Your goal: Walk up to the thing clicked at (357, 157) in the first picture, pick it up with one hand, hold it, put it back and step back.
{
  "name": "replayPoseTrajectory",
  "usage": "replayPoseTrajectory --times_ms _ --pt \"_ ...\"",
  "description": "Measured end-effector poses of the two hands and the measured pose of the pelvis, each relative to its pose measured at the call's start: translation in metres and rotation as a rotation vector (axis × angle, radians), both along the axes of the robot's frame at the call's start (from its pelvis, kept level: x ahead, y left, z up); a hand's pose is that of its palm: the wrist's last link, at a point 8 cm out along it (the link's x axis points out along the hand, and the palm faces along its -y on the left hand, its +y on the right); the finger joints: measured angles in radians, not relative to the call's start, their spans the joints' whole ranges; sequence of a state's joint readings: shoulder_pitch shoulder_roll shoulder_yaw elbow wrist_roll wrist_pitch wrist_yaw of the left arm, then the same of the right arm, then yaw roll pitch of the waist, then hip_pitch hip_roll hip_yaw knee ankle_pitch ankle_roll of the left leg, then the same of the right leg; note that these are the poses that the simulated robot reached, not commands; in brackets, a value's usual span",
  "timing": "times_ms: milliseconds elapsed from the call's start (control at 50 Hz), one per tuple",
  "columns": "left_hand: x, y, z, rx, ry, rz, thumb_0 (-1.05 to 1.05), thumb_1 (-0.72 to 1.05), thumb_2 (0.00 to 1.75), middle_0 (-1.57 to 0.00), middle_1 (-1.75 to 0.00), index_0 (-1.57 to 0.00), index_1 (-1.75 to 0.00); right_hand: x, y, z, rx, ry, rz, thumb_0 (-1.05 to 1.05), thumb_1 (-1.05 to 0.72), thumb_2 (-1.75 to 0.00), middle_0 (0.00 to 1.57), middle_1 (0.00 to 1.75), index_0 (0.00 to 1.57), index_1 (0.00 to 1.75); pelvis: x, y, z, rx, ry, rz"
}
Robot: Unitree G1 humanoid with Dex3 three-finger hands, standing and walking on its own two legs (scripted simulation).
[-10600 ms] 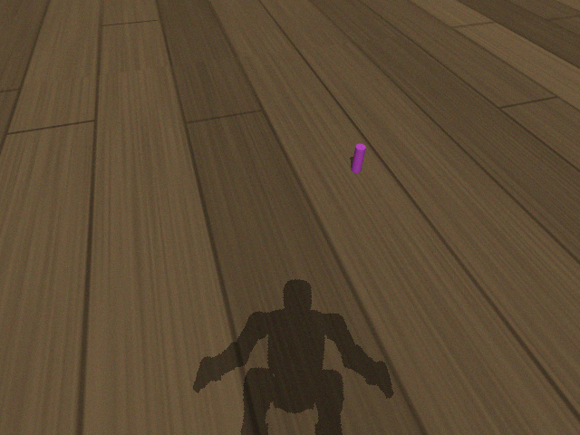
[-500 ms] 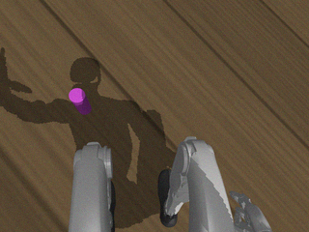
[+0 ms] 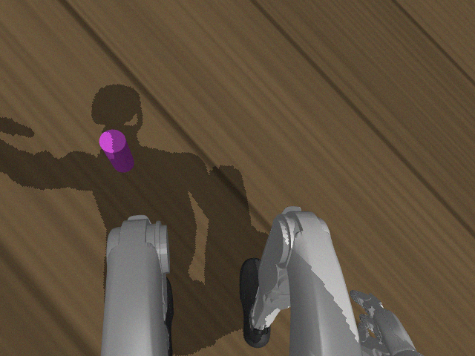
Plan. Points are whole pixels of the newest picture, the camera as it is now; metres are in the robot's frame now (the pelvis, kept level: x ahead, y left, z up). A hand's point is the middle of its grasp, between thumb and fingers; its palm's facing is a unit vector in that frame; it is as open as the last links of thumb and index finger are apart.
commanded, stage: go down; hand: left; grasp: from the side
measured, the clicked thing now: (118, 153) +0.50 +0.22 -0.30
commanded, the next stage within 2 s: approach in 0.06 s
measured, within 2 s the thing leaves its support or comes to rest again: neither
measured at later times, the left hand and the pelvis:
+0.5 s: hand out of the picture +0.43 +0.37 -0.09, palm faces +0.16 -0.99 +0.02, open 17.5 cm; pelvis -0.01 +0.00 -0.03, yaw -3 degrees
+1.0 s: hand (90, 159) +0.46 +0.26 -0.23, palm faces +0.10 -0.99 +0.06, open 17.6 cm; pelvis -0.01 +0.01 -0.08, yaw -8 degrees
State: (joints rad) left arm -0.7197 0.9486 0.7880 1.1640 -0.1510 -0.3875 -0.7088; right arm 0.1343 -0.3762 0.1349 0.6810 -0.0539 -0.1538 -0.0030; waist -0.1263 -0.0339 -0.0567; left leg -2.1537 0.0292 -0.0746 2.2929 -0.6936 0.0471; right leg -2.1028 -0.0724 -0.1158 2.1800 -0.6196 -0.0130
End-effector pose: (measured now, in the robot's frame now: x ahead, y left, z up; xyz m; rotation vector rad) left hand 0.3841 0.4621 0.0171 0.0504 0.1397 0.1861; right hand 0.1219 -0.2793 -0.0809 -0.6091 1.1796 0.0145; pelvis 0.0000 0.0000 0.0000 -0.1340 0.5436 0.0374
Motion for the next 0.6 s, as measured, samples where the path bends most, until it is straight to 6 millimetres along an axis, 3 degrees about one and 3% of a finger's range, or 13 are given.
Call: replayPoseTrajectory --times_ms 220,320,420,600 --pt "0.006 0.000 -0.003 0.007 -0.040 -0.006 -0.01 -0.48 0.06 -0.06 -0.04 -0.04 -0.06 -0.012 -0.002 -0.005 -0.014 0.029 0.005 0.01 -0.92 -0.90 0.21 0.30 0.21 0.30 -0.004 -0.001 -0.009 -0.006 -0.018 -0.003" --pt "0.007 -0.005 -0.016 -0.008 -0.031 -0.014 -0.01 -0.52 0.04 -0.07 -0.05 -0.04 -0.07 -0.017 -0.001 -0.006 -0.012 0.031 0.006 0.01 -0.91 -0.90 0.21 0.30 0.21 0.30 -0.005 -0.001 -0.012 -0.012 -0.022 -0.009" --pt "0.010 -0.019 -0.056 -0.053 -0.042 -0.015 -0.01 -0.54 0.03 -0.07 -0.05 -0.05 -0.07 -0.015 0.001 -0.011 -0.016 0.035 0.044 0.01 -0.91 -0.90 0.21 0.30 0.21 0.30 -0.005 -0.001 -0.022 -0.019 -0.040 -0.021" --pt "0.022 -0.062 -0.160 -0.097 0.003 -0.059 -0.01 -0.54 0.04 -0.07 -0.06 -0.04 -0.08 -0.003 0.006 -0.020 -0.080 0.070 0.139 0.01 -0.91 -0.90 0.21 0.30 0.21 0.30 -0.005 0.001 -0.048 -0.056 -0.100 -0.041"
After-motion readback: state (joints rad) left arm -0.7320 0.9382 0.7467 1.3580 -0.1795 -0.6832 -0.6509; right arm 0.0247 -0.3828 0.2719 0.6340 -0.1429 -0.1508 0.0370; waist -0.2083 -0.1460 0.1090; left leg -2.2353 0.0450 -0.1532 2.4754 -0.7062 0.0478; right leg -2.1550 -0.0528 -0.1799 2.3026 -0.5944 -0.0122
